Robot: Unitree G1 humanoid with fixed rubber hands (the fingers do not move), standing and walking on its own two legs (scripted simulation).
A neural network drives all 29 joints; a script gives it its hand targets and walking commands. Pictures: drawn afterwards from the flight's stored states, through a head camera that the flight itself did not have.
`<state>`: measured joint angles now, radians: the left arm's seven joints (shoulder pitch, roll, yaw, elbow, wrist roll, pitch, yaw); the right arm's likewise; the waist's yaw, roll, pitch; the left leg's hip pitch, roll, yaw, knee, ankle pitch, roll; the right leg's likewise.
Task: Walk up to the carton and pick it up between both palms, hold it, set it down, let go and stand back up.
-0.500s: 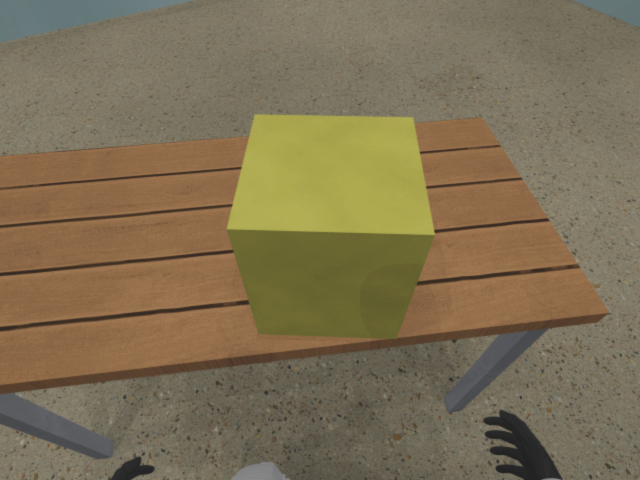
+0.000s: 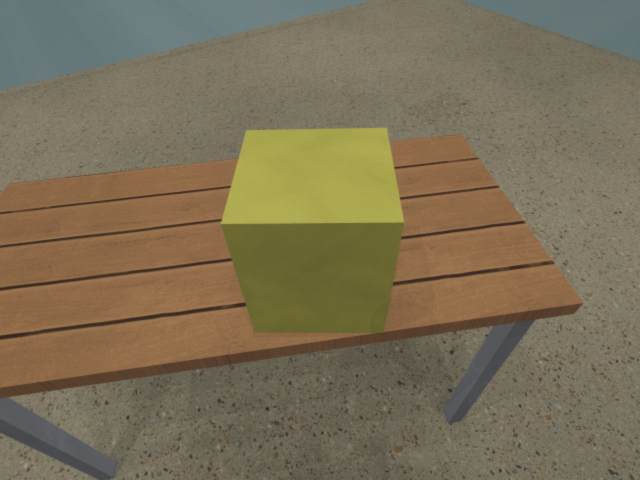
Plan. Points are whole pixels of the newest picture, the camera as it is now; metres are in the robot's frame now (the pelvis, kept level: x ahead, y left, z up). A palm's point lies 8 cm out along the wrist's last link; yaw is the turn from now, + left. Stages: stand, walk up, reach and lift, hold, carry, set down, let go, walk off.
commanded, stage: walk up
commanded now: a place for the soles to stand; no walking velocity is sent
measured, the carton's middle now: (317, 235) +0.46 +0.02 +0.04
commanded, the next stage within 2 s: reach and lift in 1.42 s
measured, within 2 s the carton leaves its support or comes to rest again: neither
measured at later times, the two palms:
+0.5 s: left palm out of the picture +0.10 +0.28 -0.10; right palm (533, 474) +0.15 -0.25 -0.08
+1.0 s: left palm out of the picture +0.08 +0.27 -0.10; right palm (519, 434) +0.20 -0.25 -0.08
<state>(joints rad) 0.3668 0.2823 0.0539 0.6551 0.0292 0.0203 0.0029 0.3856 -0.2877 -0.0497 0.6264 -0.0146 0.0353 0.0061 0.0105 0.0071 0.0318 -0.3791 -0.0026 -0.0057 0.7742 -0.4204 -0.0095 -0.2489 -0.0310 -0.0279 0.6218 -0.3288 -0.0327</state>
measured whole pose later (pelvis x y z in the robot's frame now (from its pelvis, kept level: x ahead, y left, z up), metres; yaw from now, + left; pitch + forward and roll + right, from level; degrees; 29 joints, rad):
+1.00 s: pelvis +0.03 -0.01 -0.01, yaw +13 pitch -1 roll -1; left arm 0.29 0.31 0.01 0.60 0.03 0.01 -0.01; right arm 0.32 -0.29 -0.04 0.56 -0.02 0.01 -0.01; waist 0.01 -0.01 0.04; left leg -0.34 -0.05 -0.18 0.69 -0.32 -0.02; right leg -0.21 -0.03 -0.16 0.63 -0.41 -0.03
